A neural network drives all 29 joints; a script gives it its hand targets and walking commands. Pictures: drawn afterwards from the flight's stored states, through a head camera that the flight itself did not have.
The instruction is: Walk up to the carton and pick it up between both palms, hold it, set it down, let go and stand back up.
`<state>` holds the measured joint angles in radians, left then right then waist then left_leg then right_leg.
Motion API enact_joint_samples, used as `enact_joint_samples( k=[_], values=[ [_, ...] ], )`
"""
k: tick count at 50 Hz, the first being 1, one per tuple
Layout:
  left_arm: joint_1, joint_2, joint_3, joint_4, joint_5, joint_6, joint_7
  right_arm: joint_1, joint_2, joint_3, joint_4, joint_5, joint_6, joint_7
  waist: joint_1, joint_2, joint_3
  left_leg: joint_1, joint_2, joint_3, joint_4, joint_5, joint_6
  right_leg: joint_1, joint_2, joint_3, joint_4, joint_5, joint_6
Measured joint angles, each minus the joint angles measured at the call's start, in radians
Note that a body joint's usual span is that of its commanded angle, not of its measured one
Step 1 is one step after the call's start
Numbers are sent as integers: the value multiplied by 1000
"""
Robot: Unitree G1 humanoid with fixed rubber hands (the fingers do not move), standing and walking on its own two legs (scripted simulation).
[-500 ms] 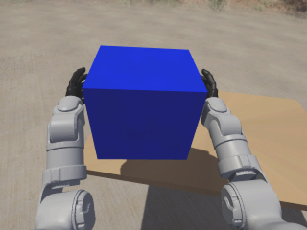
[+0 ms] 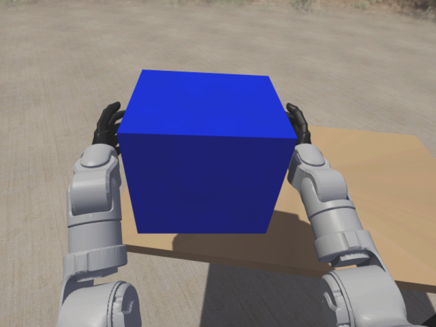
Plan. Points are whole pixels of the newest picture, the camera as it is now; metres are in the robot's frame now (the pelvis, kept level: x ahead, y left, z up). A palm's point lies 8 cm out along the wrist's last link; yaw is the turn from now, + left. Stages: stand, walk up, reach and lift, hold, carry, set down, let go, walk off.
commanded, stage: hold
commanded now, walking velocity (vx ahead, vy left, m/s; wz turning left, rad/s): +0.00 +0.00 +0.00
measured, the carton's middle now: (204, 152) +0.39 +0.00 +0.17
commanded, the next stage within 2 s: none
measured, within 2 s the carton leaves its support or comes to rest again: neither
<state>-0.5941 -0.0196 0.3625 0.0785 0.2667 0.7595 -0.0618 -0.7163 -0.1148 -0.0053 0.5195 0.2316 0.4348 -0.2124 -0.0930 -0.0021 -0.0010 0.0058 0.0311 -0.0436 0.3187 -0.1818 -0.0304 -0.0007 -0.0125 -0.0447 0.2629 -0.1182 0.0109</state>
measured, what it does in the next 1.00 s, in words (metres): stands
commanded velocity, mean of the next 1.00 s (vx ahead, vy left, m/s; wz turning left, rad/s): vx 0.00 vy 0.00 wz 0.00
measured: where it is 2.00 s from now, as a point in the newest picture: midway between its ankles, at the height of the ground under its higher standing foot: outside the picture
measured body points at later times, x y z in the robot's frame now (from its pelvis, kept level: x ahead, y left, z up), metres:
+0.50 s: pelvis +0.00 +0.00 +0.00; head -0.06 +0.01 +0.45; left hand +0.37 +0.16 +0.22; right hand +0.38 -0.17 +0.22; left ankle +0.01 +0.14 -0.75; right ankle +0.03 -0.13 -0.75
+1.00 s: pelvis +0.00 +0.00 +0.00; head -0.06 +0.01 +0.45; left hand +0.37 +0.18 +0.22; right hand +0.38 -0.16 +0.22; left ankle +0.01 +0.14 -0.75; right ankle +0.03 -0.13 -0.75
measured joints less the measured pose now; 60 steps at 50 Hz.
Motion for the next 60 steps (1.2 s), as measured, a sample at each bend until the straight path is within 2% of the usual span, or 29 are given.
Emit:
enact_joint_samples(
  k=[2, 7, 13, 19, 29, 40, 47, 60],
  values=[
    [-4, 12, -2, 6, -13, -14, -1, -2, 5, -3, -12, -8, -2, -5, 5, 0, -3, -11, -2, -3, 3, 3, 0, -10, -1, -2, 4, 1, 0],
    [-48, 35, 10, 73, -18, -24, -6, -47, 30, -49, 40, -39, 3, 0, 18, -9, -20, -39, -6, -5, 0, 13, 1, -40, -5, -3, 8, 7, 0],
    [-35, 54, -26, 28, -26, -22, 4, -47, 27, -48, 17, -24, -12, 2, 3, -14, -35, -45, -2, -17, 22, 0, -1, -26, 0, -13, -4, 8, 0],
    [-57, 26, -7, 85, 10, -3, 3, -64, 20, -70, 80, -36, 10, 22, -1, -15, -51, -29, -4, -8, 5, 2, 1, -22, -1, -2, -2, 2, 0],
    [-18, 17, -15, 32, 1, -3, 7, -41, -14, 0, 35, 20, 14, -3, -6, 5, -23, -6, 6, -1, 5, -6, -3, 1, 9, 7, -10, 2, -3],
    [-44, 39, 0, 57, -13, -8, -3, -58, 11, -22, 41, -9, 17, -7, 15, -3, -19, -22, -3, -6, -7, 9, -1, -23, 1, 4, 2, 0, -3],
    [-13, 47, -17, 11, -30, -7, 4, -35, 23, -26, -3, -3, 18, -13, 4, -8, -35, -41, -3, -17, 14, -4, -1, -24, 3, -6, -5, 0, -1],
    [0, 10, -12, -19, 4, 9, 2, -12, 10, -23, -19, 6, 26, -3, -11, -8, -27, -11, -2, -8, 12, -9, 2, -2, 4, 6, 2, -6, 0]
  ],
)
